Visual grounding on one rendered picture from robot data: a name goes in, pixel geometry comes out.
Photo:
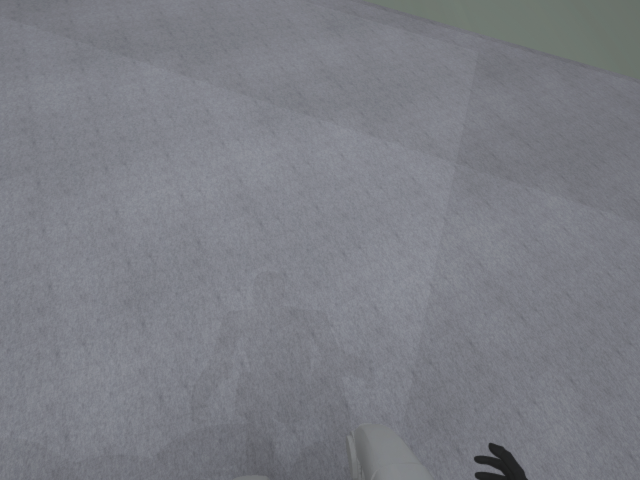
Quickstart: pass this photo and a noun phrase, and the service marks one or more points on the robot right hand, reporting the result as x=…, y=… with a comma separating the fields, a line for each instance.
x=507, y=464

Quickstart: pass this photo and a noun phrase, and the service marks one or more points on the right robot thigh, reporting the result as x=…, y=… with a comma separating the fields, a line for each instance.
x=376, y=452

